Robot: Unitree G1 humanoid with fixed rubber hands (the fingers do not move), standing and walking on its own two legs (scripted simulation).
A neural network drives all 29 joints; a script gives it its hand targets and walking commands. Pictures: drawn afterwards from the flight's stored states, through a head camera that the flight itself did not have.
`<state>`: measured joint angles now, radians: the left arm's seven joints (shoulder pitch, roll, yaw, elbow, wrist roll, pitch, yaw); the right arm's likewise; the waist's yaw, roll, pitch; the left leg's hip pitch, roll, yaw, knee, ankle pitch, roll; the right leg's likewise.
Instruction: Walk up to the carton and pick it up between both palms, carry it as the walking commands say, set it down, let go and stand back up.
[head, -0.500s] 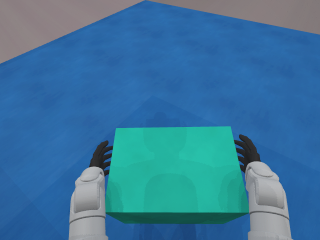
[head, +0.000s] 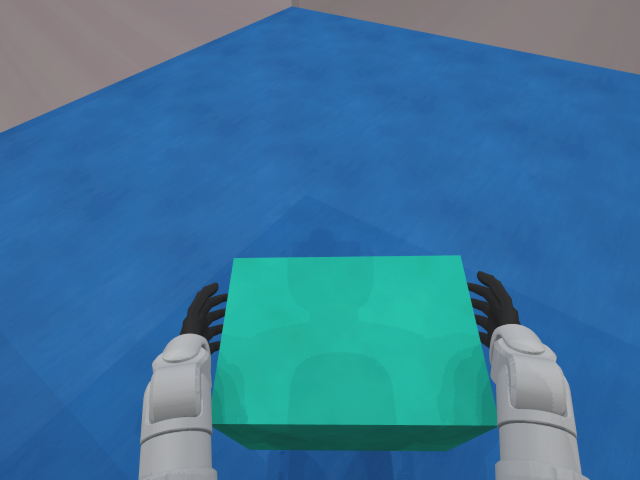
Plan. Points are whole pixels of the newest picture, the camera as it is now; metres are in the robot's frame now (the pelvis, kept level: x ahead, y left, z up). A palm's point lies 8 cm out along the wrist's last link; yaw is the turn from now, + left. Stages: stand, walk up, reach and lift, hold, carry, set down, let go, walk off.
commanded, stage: hold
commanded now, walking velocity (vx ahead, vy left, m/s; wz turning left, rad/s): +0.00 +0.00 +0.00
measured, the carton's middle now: (346, 360) +0.28 -0.01 -0.04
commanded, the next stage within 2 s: carry in 0.92 s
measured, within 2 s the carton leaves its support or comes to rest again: neither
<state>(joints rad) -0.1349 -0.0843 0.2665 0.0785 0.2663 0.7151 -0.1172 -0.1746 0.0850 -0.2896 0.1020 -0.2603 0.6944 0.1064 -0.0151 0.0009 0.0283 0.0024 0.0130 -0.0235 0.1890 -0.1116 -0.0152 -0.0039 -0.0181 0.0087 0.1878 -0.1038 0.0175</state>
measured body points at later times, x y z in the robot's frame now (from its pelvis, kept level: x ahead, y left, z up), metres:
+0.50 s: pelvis +0.00 +0.00 +0.00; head -0.01 +0.00 +0.45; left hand +0.28 +0.19 +0.03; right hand +0.28 -0.20 +0.03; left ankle +0.00 +0.13 -0.75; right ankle +0.01 -0.13 -0.75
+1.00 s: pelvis +0.00 +0.00 -0.01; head -0.02 +0.00 +0.44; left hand +0.29 +0.19 +0.03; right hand +0.29 -0.20 +0.04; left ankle +0.00 +0.13 -0.75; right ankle +0.01 -0.13 -0.75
